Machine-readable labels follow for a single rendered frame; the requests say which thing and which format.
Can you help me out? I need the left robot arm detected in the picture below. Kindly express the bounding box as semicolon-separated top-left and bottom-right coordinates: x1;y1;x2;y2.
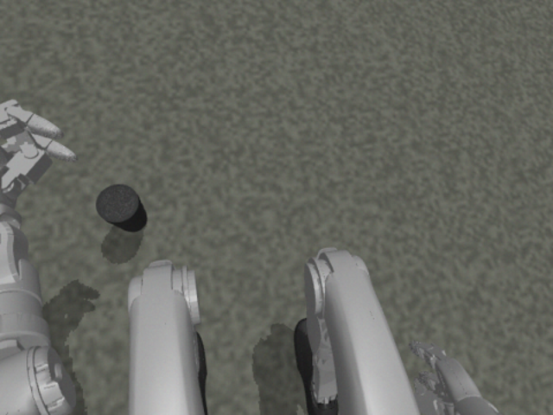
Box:
0;203;76;415

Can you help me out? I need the right robot arm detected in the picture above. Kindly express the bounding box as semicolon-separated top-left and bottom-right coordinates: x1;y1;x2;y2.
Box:
454;397;502;415

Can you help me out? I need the right robot foot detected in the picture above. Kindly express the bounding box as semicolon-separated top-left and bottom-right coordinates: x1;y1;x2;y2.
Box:
294;318;339;415

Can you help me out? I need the right robot hand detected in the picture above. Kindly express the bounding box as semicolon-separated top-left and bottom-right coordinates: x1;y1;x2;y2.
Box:
409;341;482;415

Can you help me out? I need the cup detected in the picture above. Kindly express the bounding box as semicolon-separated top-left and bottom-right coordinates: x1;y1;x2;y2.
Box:
96;184;147;232

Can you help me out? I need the left robot hand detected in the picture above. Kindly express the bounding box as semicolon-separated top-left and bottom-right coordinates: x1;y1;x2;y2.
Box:
0;99;78;209

